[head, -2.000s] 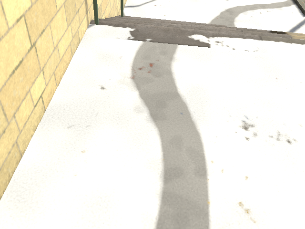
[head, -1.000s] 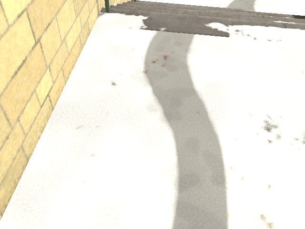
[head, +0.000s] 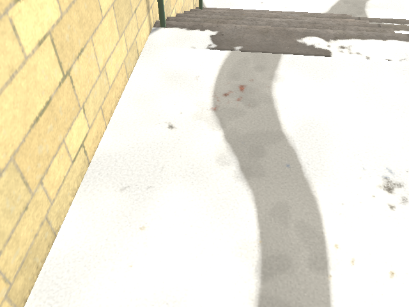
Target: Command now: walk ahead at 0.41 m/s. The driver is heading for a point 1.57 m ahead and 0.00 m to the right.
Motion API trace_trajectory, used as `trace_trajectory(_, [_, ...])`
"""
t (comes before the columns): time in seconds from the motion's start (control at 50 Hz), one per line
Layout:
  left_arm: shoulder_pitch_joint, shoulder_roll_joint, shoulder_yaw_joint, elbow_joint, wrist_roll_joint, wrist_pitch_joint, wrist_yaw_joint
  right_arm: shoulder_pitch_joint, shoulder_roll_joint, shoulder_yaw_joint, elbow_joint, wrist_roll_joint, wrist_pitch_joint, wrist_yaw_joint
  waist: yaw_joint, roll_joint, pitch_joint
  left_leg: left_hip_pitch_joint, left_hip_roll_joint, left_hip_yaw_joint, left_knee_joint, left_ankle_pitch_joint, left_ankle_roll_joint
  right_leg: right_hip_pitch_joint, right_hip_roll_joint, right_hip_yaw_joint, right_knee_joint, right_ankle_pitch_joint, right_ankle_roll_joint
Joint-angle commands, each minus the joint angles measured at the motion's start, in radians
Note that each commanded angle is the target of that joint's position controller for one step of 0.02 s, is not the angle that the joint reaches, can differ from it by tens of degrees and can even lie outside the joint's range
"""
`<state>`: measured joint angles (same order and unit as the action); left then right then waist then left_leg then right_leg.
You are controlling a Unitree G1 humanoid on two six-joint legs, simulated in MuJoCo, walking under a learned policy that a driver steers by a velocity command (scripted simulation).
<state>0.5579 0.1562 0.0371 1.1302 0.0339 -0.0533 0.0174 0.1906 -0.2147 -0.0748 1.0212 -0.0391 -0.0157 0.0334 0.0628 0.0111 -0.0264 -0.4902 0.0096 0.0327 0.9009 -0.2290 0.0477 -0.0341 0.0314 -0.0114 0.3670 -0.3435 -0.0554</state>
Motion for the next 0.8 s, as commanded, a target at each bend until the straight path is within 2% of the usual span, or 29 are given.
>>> trace_trajectory(0.02, [0.041,0.103,0.017,-0.025,0.003,-0.037,0.005,-0.108,-0.041,-0.008,-0.059,-0.008,-0.018,0.014,-0.024,-0.082,0.157,-0.262,0.041,-0.017,0.044,0.174,-0.016,0.044,-0.251,0.244,-0.167,0.200,-0.160])
trace_trajectory(0.04, [0.072,0.078,0.012,0.006,0.000,-0.048,0.008,-0.162,-0.048,-0.014,-0.074,-0.009,-0.025,0.013,-0.007,-0.085,0.169,-0.336,0.068,-0.083,0.015,0.263,-0.021,0.112,-0.250,0.229,-0.132,0.223,-0.147])
trace_trajectory(0.06, [0.068,0.089,0.010,0.005,0.003,-0.059,0.009,-0.208,-0.060,-0.017,-0.095,0.006,-0.035,0.012,0.005,-0.090,0.177,-0.377,0.063,-0.070,-0.057,0.317,-0.026,0.130,-0.230,0.205,-0.124,0.211,-0.146])
trace_trajectory(0.08, [0.068,0.093,0.011,0.005,0.005,-0.066,0.010,-0.255,-0.061,-0.015,-0.111,0.005,-0.044,0.015,0.020,-0.105,0.192,-0.379,0.068,-0.066,-0.101,0.374,-0.030,0.117,-0.231,0.200,-0.104,0.229,-0.148])
trace_trajectory(0.1, [0.022,0.098,0.013,-0.007,0.010,-0.071,0.013,-0.289,-0.057,-0.008,-0.135,-0.003,-0.046,0.021,0.012,-0.104,0.207,-0.322,0.077,-0.072,-0.201,0.468,-0.031,0.040,-0.206,0.171,-0.083,0.166,-0.134])
trace_trajectory(0.12, [0.002,0.089,0.009,-0.017,0.004,-0.072,0.012,-0.316,-0.046,-0.004,-0.144,-0.006,-0.048,0.030,0.021,-0.092,0.201,-0.226,0.077,-0.061,-0.269,0.568,-0.023,-0.033,-0.196,0.152,-0.059,0.137,-0.128])
trace_trajectory(0.16, [-0.024,0.094,0.005,-0.032,-0.003,-0.071,0.004,-0.343,-0.028,0.005,-0.157,0.012,-0.045,0.050,0.040,-0.073,0.194,-0.051,0.063,-0.027,-0.363,0.675,-0.003,-0.156,-0.183,0.125,-0.030,0.077,-0.115])
trace_trajectory(0.22, [-0.006,0.114,0.006,-0.025,0.013,-0.058,-0.005,-0.411,-0.047,0.014,-0.184,0.024,-0.039,0.039,0.095,-0.108,0.223,0.003,0.071,-0.001,-0.448,0.650,0.011,-0.125,-0.165,0.111,0.075,0.104,-0.110])
trace_trajectory(0.26, [0.054,0.118,0.003,-0.011,0.033,-0.044,0.008,-0.381,-0.062,0.016,-0.175,0.014,-0.045,0.031,0.113,-0.061,0.216,0.008,0.084,-0.009,-0.545,0.634,0.007,-0.011,-0.147,0.110,0.213,0.153,-0.105])
trace_trajectory(0.28, [0.059,0.132,0.005,-0.007,0.040,-0.036,0.013,-0.306,-0.073,0.012,-0.147,0.012,-0.052,0.023,0.086,-0.040,0.189,0.052,0.090,-0.009,-0.591,0.614,0.011,0.040,-0.145,0.115,0.325,0.239,-0.114])
trace_trajectory(0.3, [0.056,0.154,0.011,-0.006,0.042,-0.029,0.016,-0.150,-0.106,-0.001,-0.092,0.008,-0.057,0.012,0.021,-0.009,0.121,0.192,0.067,0.022,-0.607,0.565,0.017,0.046,-0.141,0.113,0.503,0.391,-0.121])
trace_trajectory(0.32, [0.055,0.161,0.016,0.004,0.025,-0.022,0.016,0.079,-0.135,-0.015,-0.010,-0.006,-0.063,0.004,-0.082,0.041,0.016,0.467,0.052,0.067,-0.621,0.592,0.015,-0.054,-0.104,0.076,0.777,0.396,-0.115])
trace_trajectory(0.34, [0.104,0.123,0.022,0.028,0.000,-0.019,0.017,0.202,-0.195,-0.030,0.037,-0.025,-0.069,0.006,-0.115,0.121,-0.065,0.741,0.145,-0.030,-0.486,0.712,0.019,-0.307,-0.019,0.053,1.112,-0.171,-0.090])
trace_trajectory(0.36, [0.245,0.077,0.027,0.042,-0.054,-0.024,0.038,0.329,-0.252,-0.037,0.053,-0.020,-0.077,0.012,-0.070,0.299,-0.241,1.109,0.342,-0.154,-0.076,1.337,0.039,-0.632,0.022,0.100,1.456,-0.554,-0.057])
trace_trajectory(0.38, [0.176,0.131,0.020,-0.008,-0.095,-0.038,0.042,0.383,-0.286,-0.048,0.047,0.031,-0.065,0.017,-0.161,0.290,-0.453,1.246,0.484,-0.411,-0.169,1.018,0.202,-0.828,0.010,0.125,1.541,-0.422,-0.058])
trace_trajectory(0.4, [0.021,0.150,0.022,-0.049,-0.075,-0.037,0.034,0.321,-0.256,-0.047,0.016,0.020,-0.050,-0.002,-0.166,0.235,-0.420,1.084,0.477,-0.511,-0.397,0.392,0.252,-0.896,-0.042,0.053,1.490,-0.285,-0.040])
trace_trajectory(0.42, [-0.135,0.148,0.025,-0.063,-0.029,-0.034,0.018,0.202,-0.142,-0.019,-0.023,-0.010,-0.055,-0.022,-0.156,0.116,-0.222,0.843,0.386,-0.437,-0.507,0.095,0.212,-0.889,-0.093,0.038,1.343,-0.130,-0.037])
trace_trajectory(0.44, [-0.176,0.129,0.028,-0.074,-0.003,-0.029,-0.002,0.162,-0.122,-0.012,-0.025,-0.013,-0.061,-0.034,-0.127,0.098,-0.127,0.653,0.381,-0.430,-0.539,0.153,0.222,-0.835,-0.104,0.029,1.307,-0.090,-0.033])
trace_trajectory(0.46, [-0.201,0.121,0.033,-0.079,0.026,-0.022,-0.020,0.120,-0.088,0.004,-0.027,0.002,-0.080,-0.041,-0.082,0.027,-0.056,0.461,0.350,-0.373,-0.549,0.271,0.194,-0.721,-0.145,0.083,1.093,0.046,-0.026])
trace_trajectory(0.48, [-0.195,0.068,0.025,-0.077,0.028,-0.002,-0.034,0.112,-0.068,0.012,-0.012,0.014,-0.087,-0.041,-0.034,0.048,0.029,0.288,0.302,-0.284,-0.587,0.366,0.176,-0.624,-0.152,0.060,0.953,0.057,-0.013])
trace_trajectory(0.5, [-0.217,0.033,0.017,-0.089,0.034,0.009,-0.040,0.129,-0.068,0.012,0.009,0.013,-0.097,-0.040,-0.021,0.057,0.054,0.221,0.265,-0.242,-0.615,0.434,0.175,-0.569,-0.140,0.042,0.869,0.085,0.007])
trace_trajectory(0.54, [-0.272,0.027,0.009,-0.125,0.024,0.011,-0.043,0.138,-0.075,0.012,0.007,0.017,-0.107,-0.042,-0.006,0.101,0.053,0.238,0.235,-0.172,-0.635,0.569,0.181,-0.554,-0.135,0.015,0.694,0.165,0.014])
trace_trajectory(0.58, [-0.345,0.032,-0.003,-0.161,0.001,-0.004,-0.048,0.104,-0.056,0.020,-0.012,0.025,-0.099,-0.035,0.001,0.099,0.057,0.189,0.176,-0.077,-0.652,0.568,0.154,-0.433,-0.114,-0.013,0.460,0.293,0.001])
trace_trajectory(0.64, [-0.444,0.062,-0.005,-0.190,-0.007,0.000,-0.051,0.178,-0.087,0.019,-0.001,0.035,-0.089,-0.032,-0.030,0.067,0.071,0.261,0.202,-0.084,-0.688,0.478,0.141,-0.376,-0.082,-0.043,0.351,0.336,-0.019])
trace_trajectory(0.7, [-0.526,0.089,0.005,-0.224,-0.003,-0.004,-0.050,0.259,-0.097,0.021,0.029,0.025,-0.078,-0.039,-0.051,0.030,0.135,0.401,0.237,-0.099,-0.669,0.460,0.147,-0.432,-0.071,-0.052,0.270,0.260,-0.054])
trace_trajectory(0.74, [-0.437,0.102,0.016,-0.195,-0.002,-0.017,-0.044,0.274,-0.116,0.015,0.038,0.014,-0.071,-0.041,-0.012,0.017,0.101,0.456,0.215,-0.060,-0.515,0.615,0.125,-0.315,-0.025,-0.079,0.191,0.185,-0.071])
trace_trajectory(0.76, [-0.295,0.118,0.029,-0.145,0.002,-0.028,-0.038,0.281,-0.109,0.017,0.039,0.012,-0.068,-0.039,0.040,-0.015,0.030,0.430,0.169,-0.016,-0.331,0.659,0.108,-0.147,0.004,-0.090,0.139,0.179,-0.088])
trace_trajectory(0.78, [-0.127,0.190,0.051,-0.113,0.017,-0.039,-0.027,0.289,-0.081,0.028,0.014,0.018,-0.068,-0.035,0.094,-0.085,-0.080,0.277,0.119,0.027,-0.053,0.476,0.082,0.082,-0.155,0.111,0.108,0.103,-0.138])
trace_trajectory(0.8, [-0.052,0.291,0.077,-0.107,0.021,-0.031,-0.023,0.400,0.013,0.043,-0.005,0.052,-0.068,-0.026,0.050,-0.300,-0.197,-0.059,-0.068,0.086,0.351,-0.217,0.036,0.322,-0.445,0.627,-0.032,-0.023,-0.287])
